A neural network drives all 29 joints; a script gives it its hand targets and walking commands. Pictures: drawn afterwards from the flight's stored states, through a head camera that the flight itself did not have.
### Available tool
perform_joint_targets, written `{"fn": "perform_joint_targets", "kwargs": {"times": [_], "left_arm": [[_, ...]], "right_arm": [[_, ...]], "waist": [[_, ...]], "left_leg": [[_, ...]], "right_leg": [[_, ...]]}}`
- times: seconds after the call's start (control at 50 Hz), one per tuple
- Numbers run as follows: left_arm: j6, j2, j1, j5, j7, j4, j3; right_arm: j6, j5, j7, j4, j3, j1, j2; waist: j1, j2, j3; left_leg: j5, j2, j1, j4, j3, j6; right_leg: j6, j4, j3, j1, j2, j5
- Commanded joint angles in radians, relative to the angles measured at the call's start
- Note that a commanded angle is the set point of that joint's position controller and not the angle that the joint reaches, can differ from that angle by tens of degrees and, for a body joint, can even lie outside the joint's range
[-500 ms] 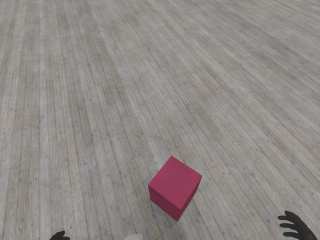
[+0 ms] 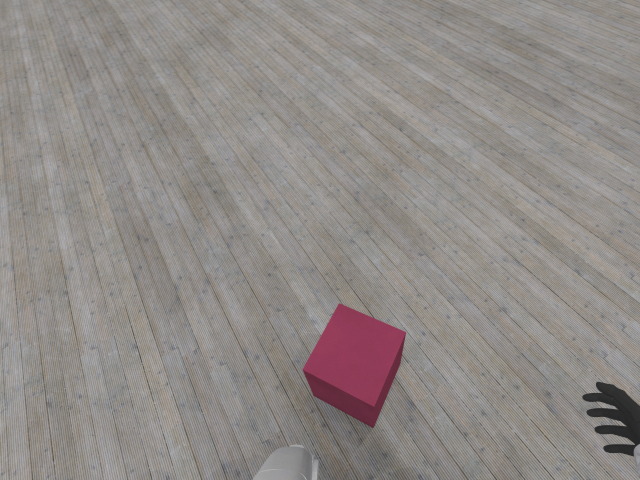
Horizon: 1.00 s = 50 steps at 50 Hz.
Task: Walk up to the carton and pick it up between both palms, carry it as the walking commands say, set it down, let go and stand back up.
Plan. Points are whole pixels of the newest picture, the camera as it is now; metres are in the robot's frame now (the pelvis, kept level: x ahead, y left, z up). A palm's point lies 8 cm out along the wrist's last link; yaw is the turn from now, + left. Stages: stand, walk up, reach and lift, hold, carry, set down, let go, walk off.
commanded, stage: walk up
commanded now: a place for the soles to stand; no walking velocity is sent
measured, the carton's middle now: (356, 366) +0.46 +0.00 -0.64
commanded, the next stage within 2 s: none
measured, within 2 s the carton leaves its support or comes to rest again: neither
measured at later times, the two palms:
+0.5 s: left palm out of the picture +0.17 +0.51 -0.07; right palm out of the picture +0.03 -0.18 -0.12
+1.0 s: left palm (56, 348) +0.31 +0.49 -0.10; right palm out of the picture -0.07 -0.10 -0.07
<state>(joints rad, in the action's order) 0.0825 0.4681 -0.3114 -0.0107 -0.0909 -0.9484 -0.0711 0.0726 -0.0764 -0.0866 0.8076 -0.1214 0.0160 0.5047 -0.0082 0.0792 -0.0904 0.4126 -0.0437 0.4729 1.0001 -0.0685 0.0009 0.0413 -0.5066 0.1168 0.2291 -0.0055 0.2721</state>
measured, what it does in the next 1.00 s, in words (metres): steps to the left, turning right: left foot, then right foot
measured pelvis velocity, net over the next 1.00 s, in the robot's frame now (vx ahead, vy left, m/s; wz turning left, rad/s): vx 0.05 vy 0.25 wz -0.48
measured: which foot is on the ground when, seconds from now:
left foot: up 0.00-0.16, down 0.18-0.42, up 0.44-0.64, down 0.66-1.00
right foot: down 0.00-0.20, up 0.22-0.40, down 0.42-0.66, up 0.68-0.96, down 0.98-1.00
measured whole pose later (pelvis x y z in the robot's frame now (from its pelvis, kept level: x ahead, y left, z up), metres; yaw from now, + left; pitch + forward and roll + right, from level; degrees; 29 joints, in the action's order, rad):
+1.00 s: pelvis +0.05 +0.25 -0.02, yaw -28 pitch -1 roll -2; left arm 0.01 0.48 -0.21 -0.03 0.03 -0.76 -0.09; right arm -0.04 -0.01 0.01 0.75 -0.08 0.33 0.53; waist -0.04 0.01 -0.10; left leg 0.39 -0.14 0.36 0.78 0.10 -0.01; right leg -0.04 -0.67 -0.01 0.34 0.03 0.30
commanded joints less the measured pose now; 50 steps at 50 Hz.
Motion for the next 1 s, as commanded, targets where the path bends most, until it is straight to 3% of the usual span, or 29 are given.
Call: {"fn": "perform_joint_targets", "kwargs": {"times": [0.0,0.1,0.14,0.16,0.18,0.2,0.22,0.24,0.3,0.32,0.38,0.4,0.42,0.44,0.46,0.48,0.54,0.58,0.62,0.64,0.66,0.68,0.7,0.72,0.78,0.86,0.94,0.96,0.98], "left_arm": [[0.017,0.291,-0.093,-0.018,-0.027,0.104,-0.077],[0.016,0.358,-0.159,-0.033,-0.037,0.192,-0.105],[0.013,0.369,-0.123,-0.030,-0.038,0.230,-0.103],[0.010,0.343,-0.089,-0.026,-0.038,0.248,-0.090],[0.008,0.255,-0.112,-0.021,-0.042,0.252,-0.058],[0.007,0.184,-0.097,-0.014,-0.053,0.274,-0.037],[0.002,0.259,-0.093,-0.007,-0.066,0.243,-0.046],[0.002,0.279,-0.126,0.003,-0.061,0.211,-0.052],[0.008,0.270,-0.237,0.013,-0.033,0.155,-0.070],[0.010,0.249,-0.233,0.011,-0.023,0.161,-0.071],[0.017,0.184,-0.244,-0.003,0.000,0.173,-0.067],[0.022,0.198,-0.240,-0.013,-0.001,0.185,-0.076],[0.034,0.264,-0.249,-0.025,-0.007,0.208,-0.093],[0.036,0.322,-0.196,-0.025,-0.008,0.232,-0.098],[0.032,0.300,-0.159,-0.012,-0.007,0.237,-0.092],[0.031,0.281,-0.114,-0.011,-0.004,0.243,-0.084],[0.014,0.238,-0.023,-0.018,0.023,0.267,-0.058],[-0.003,0.245,-0.007,-0.024,0.046,0.276,-0.055],[-0.028,0.227,0.038,-0.019,0.064,0.284,-0.048],[-0.038,0.177,0.044,-0.017,0.067,0.291,-0.036],[-0.039,0.117,0.047,-0.016,0.066,0.312,-0.025],[-0.047,0.178,0.076,-0.022,0.058,0.303,-0.040],[-0.051,0.204,0.057,-0.015,0.061,0.271,-0.051],[-0.054,0.207,0.020,-0.010,0.069,0.245,-0.058],[-0.063,0.181,0.013,-0.015,0.104,0.223,-0.063],[-0.072,0.153,0.082,-0.018,0.119,0.248,-0.060],[-0.062,0.124,0.028,-0.020,0.114,0.214,-0.058],[-0.059,0.152,0.010,-0.024,0.110,0.203,-0.068],[-0.051,0.236,0.014,-0.027,0.107,0.216,-0.080]], "right_arm": [[0.014,-0.004,-0.021,-0.149,-0.041,-0.045,0.094],[0.009,0.000,-0.022,-0.244,-0.064,-0.024,0.125],[0.000,0.001,-0.023,-0.246,-0.072,0.063,0.133],[-0.009,-0.009,-0.020,-0.221,-0.081,0.172,0.143],[-0.019,-0.027,-0.010,-0.201,-0.096,0.280,0.201],[-0.028,-0.016,-0.002,-0.240,-0.113,0.255,0.326],[-0.030,0.003,-0.004,-0.255,-0.103,0.205,0.295],[-0.026,0.007,0.004,-0.264,-0.090,0.178,0.249],[-0.022,0.002,0.008,-0.281,-0.068,0.113,0.196],[-0.021,-0.003,0.007,-0.283,-0.066,0.123,0.187],[-0.020,0.023,0.014,-0.264,-0.051,0.129,0.147],[-0.024,0.027,0.020,-0.249,-0.026,0.158,0.085],[-0.033,0.037,0.025,-0.248,0.003,0.178,0.005],[-0.023,0.046,0.038,-0.244,-0.010,0.167,0.063],[-0.019,0.049,0.046,-0.216,-0.030,0.175,0.136],[-0.023,0.048,0.047,-0.195,-0.036,0.202,0.146],[-0.041,0.053,0.048,-0.131,-0.035,0.294,0.124],[-0.056,0.064,0.053,-0.122,-0.030,0.301,0.105],[-0.078,0.059,0.064,-0.104,-0.032,0.336,0.112],[-0.094,0.045,0.072,-0.104,-0.035,0.346,0.147],[-0.109,0.043,0.078,-0.121,-0.049,0.336,0.258],[-0.118,0.057,0.080,-0.131,-0.055,0.299,0.296],[-0.125,0.062,0.088,-0.125,-0.044,0.253,0.265],[-0.130,0.062,0.096,-0.115,-0.039,0.235,0.245],[-0.136,0.047,0.098,-0.101,-0.031,0.261,0.228],[-0.136,0.047,0.098,-0.104,-0.030,0.315,0.235],[-0.118,0.062,0.100,-0.106,-0.006,0.306,0.205],[-0.117,0.066,0.102,-0.105,0.015,0.326,0.156],[-0.120,0.078,0.102,-0.128,0.034,0.308,0.100]], "waist": [[0.020,-0.178,0.076],[0.019,-0.269,0.129],[-0.031,-0.286,0.163],[-0.094,-0.252,0.191],[-0.154,-0.053,0.210],[-0.144,0.283,0.174],[-0.112,0.116,0.162],[-0.081,0.084,0.122],[-0.019,0.135,0.051],[-0.020,0.158,0.048],[0.042,0.048,0.066],[0.065,-0.029,0.081],[0.085,-0.256,0.089],[0.048,-0.225,0.081],[0.031,-0.115,0.064],[0.016,-0.114,0.037],[-0.010,-0.229,0.014],[-0.008,-0.262,0.026],[-0.040,-0.232,0.047],[-0.047,-0.101,0.036],[-0.048,0.152,0.036],[-0.039,0.072,-0.013],[-0.010,-0.011,-0.045],[0.012,-0.013,-0.052],[-0.004,0.087,-0.036],[-0.033,0.125,0.018],[0.022,0.107,0.085],[0.037,0.034,0.118],[0.045,-0.189,0.136]], "left_leg": [[0.049,-0.048,0.127,0.050,-0.038,-0.006],[0.106,-0.018,0.063,-0.044,-0.003,0.018],[0.057,0.018,-0.081,-0.194,0.044,0.028],[0.005,0.056,-0.256,-0.331,0.089,0.044],[0.066,0.009,-0.431,-0.508,-0.008,0.087],[0.140,-0.292,-0.409,-0.663,-0.450,0.181],[0.088,-0.312,-0.285,-0.659,-0.447,0.232],[0.103,-0.300,-0.226,-0.630,-0.410,0.276],[0.066,-0.170,-0.106,-0.543,-0.180,0.253],[0.030,-0.176,-0.080,-0.540,-0.169,0.260],[0.040,-0.205,0.050,-0.431,-0.113,0.233],[0.061,-0.178,0.157,-0.305,-0.063,0.184],[0.120,-0.049,0.279,-0.027,0.066,0.094],[0.218,-0.002,0.294,0.084,0.011,0.050],[0.160,-0.052,0.233,0.134,-0.062,0.044],[0.120,-0.067,0.200,0.148,-0.046,0.033],[0.101,-0.035,0.016,0.001,0.059,0.007],[0.070,0.016,-0.112,-0.117,0.125,0.006],[-0.016,0.060,-0.248,-0.300,0.158,0.018],[0.101,-0.010,-0.231,-0.447,0.007,0.040],[0.318,-0.291,-0.220,-0.678,-0.475,0.150],[0.327,-0.422,-0.105,-0.752,-0.599,0.230],[0.268,-0.396,-0.083,-0.715,-0.534,0.239],[0.217,-0.347,-0.084,-0.669,-0.428,0.217],[0.041,-0.246,-0.126,-0.616,-0.185,0.165],[-0.174,-0.264,-0.220,-0.563,-0.119,0.187],[-0.414,-0.224,-0.155,-0.407,0.009,0.139],[-0.385,-0.198,-0.085,-0.323,0.042,0.103],[-0.222,-0.087,0.065,-0.165,0.133,0.025]], "right_leg": [[-0.249,0.028,0.221,-0.059,-0.232,-0.491],[-0.270,-0.060,0.314,0.064,-0.230,-0.368],[-0.251,-0.112,0.273,0.158,-0.198,-0.331],[-0.214,-0.216,0.185,0.263,-0.145,-0.316],[-0.146,-0.449,0.036,0.409,-0.041,-0.163],[-0.076,-0.615,-0.096,0.667,0.115,0.373],[-0.067,-0.710,-0.031,0.571,0.024,0.347],[-0.066,-0.735,-0.076,0.538,0.004,0.334],[-0.056,-0.533,-0.177,0.345,-0.034,0.197],[-0.063,-0.479,-0.197,0.279,-0.020,0.205],[-0.113,-0.154,-0.177,-0.022,0.025,0.117],[-0.133,-0.069,-0.055,-0.169,-0.007,0.139],[-0.201,0.120,0.353,-0.227,-0.241,0.274],[-0.283,0.197,0.657,-0.083,-0.407,0.278],[-0.324,0.153,0.588,-0.040,-0.380,0.254],[-0.328,0.115,0.485,0.018,-0.328,0.209],[-0.258,0.035,0.234,0.210,-0.168,0.061],[-0.247,0.010,0.197,0.293,-0.130,0.055],[-0.192,-0.082,0.142,0.354,-0.075,0.149],[-0.160,-0.247,0.094,0.376,-0.015,0.169],[-0.097,-0.513,0.017,0.508,0.136,0.265],[-0.067,-0.622,0.073,0.487,0.077,0.281],[-0.058,-0.680,0.093,0.464,0.052,0.231],[-0.056,-0.683,0.073,0.438,0.027,0.190],[-0.061,-0.531,-0.015,0.353,0.027,0.184],[-0.068,-0.369,-0.098,0.287,0.025,0.232],[-0.112,-0.039,-0.184,0.013,0.053,0.061],[-0.130,0.000,-0.107,-0.105,0.023,0.026],[-0.202,0.037,0.229,-0.135,-0.157,0.029]]}}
